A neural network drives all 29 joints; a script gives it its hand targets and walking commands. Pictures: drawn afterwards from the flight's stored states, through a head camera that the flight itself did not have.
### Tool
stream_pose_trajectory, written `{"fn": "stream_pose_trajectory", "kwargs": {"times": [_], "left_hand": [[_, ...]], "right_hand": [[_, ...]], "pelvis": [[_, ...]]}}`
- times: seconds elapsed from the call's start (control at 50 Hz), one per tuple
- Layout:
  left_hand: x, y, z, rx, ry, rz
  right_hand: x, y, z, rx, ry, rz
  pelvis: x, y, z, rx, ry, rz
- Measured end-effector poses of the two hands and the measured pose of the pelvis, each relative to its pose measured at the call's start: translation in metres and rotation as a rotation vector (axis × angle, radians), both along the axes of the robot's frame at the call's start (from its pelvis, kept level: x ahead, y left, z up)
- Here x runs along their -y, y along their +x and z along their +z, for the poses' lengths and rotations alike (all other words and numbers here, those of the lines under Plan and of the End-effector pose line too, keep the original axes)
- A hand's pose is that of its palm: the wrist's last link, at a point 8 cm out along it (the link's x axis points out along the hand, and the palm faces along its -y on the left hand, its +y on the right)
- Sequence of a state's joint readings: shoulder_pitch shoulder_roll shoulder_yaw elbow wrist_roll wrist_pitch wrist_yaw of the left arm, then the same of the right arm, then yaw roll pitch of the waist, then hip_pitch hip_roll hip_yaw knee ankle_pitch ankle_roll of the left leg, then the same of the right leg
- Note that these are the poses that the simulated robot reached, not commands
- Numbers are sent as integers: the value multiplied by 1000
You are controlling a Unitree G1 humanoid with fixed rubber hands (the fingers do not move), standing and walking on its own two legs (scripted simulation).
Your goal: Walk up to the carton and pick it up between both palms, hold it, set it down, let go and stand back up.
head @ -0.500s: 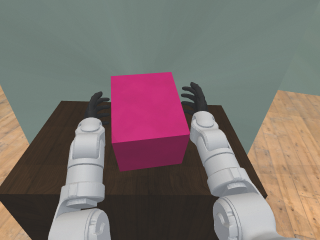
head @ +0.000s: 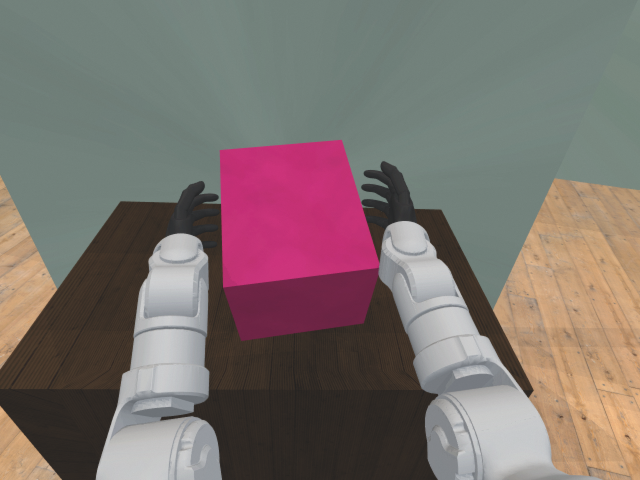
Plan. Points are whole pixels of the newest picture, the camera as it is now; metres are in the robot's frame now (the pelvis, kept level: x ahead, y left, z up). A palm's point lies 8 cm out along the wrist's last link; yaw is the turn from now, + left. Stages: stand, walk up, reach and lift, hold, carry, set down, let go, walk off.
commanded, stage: hold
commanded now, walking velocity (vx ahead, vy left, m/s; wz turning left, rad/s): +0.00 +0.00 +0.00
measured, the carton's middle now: (292, 237) +0.44 +0.04 +0.13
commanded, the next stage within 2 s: none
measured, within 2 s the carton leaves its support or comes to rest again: neither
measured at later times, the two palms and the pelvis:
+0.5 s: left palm (180, 246) +0.35 +0.17 +0.18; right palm (397, 227) +0.37 -0.09 +0.20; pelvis +0.00 +0.00 +0.00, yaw +0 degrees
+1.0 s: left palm (180, 242) +0.35 +0.17 +0.18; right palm (397, 225) +0.38 -0.09 +0.20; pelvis +0.00 +0.00 +0.00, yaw +0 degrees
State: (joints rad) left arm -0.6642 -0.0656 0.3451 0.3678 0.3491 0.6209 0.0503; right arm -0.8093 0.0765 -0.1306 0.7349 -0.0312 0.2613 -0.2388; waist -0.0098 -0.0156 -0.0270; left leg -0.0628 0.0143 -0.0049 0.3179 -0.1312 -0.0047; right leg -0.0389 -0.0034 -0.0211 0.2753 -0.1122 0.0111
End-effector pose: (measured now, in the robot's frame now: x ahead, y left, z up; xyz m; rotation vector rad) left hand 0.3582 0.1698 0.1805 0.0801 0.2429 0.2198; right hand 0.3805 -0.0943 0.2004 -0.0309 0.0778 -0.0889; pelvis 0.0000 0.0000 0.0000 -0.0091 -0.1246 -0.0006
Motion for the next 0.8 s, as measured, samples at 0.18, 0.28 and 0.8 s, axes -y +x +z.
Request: {"fn": "stream_pose_trajectory", "kwargs": {"times": [0.18, 0.28, 0.8], "left_hand": [[-1, -3, 5, 14, -7, -9], [-2, -6, 4, 10, -6, -12], [-3, -1, 0, -2, -4, -13]], "right_hand": [[0, -5, 2, 13, -1, -8], [-1, -8, 4, 15, -7, -9], [-3, -2, 1, 25, -5, -7]], "pelvis": [[-1, -1, 0, 19, 0, 0], [-1, -3, 0, 24, 0, 0], [0, -1, 0, 22, 1, 1]]}}
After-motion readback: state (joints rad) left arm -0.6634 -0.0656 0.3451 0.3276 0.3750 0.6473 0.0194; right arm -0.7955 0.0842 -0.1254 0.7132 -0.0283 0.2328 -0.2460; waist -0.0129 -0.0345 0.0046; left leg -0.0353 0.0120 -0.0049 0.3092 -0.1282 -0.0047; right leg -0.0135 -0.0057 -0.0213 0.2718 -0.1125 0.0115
